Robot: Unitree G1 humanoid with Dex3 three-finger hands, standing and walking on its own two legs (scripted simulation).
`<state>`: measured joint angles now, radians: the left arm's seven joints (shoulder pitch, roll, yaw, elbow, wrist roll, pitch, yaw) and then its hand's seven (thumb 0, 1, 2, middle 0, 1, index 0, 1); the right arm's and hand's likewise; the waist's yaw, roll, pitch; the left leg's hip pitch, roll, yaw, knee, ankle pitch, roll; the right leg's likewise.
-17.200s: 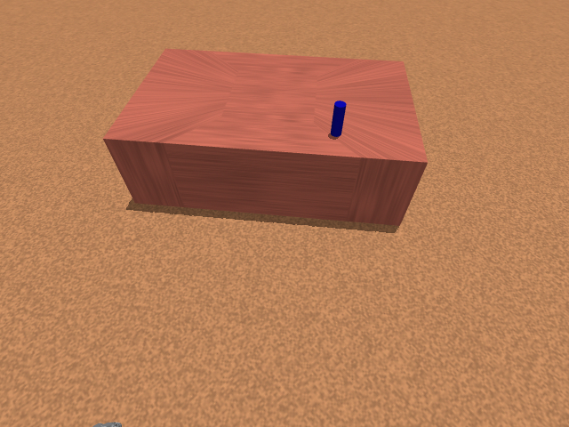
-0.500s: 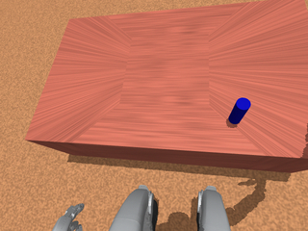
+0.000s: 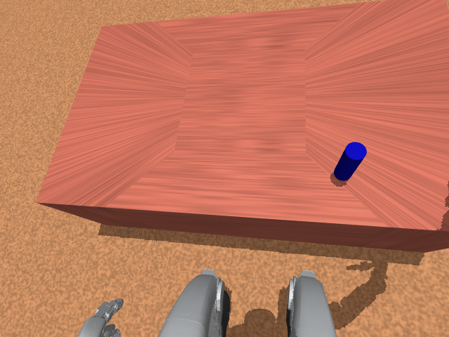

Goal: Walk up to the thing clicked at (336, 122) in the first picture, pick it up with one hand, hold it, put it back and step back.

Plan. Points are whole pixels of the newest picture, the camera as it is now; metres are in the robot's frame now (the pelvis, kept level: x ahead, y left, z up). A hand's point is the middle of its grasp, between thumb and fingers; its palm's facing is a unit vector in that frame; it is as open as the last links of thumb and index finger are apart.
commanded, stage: go down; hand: right
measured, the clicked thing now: (348, 163) +0.48 -0.21 -0.21
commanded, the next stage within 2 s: none
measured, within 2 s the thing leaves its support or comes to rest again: neither
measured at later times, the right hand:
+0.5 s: hand out of the picture +0.42 -0.41 +0.07, palm faces +0.25 +0.97 +0.00, open 17.3 cm
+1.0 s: hand out of the picture +0.42 -0.41 +0.06, palm faces +0.25 +0.97 +0.01, open 17.2 cm
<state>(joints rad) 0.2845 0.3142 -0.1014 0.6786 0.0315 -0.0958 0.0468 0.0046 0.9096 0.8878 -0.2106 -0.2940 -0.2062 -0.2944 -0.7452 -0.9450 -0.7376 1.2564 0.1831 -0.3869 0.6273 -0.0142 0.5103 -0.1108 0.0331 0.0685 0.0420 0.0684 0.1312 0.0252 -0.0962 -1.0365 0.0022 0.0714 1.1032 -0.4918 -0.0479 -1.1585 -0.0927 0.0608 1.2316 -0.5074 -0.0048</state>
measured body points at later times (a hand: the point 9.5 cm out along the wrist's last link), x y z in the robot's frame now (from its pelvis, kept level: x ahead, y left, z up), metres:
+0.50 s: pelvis +0.00 +0.00 +0.00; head +0.16 -0.07 +0.41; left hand +0.08 +0.28 -0.09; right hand +0.40 -0.46 +0.07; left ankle +0.01 +0.16 -0.64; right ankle +0.03 -0.11 -0.64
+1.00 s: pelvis +0.00 +0.00 +0.00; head +0.16 -0.07 +0.42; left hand +0.07 +0.28 -0.09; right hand +0.40 -0.46 +0.07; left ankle +0.01 +0.16 -0.64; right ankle +0.03 -0.11 -0.64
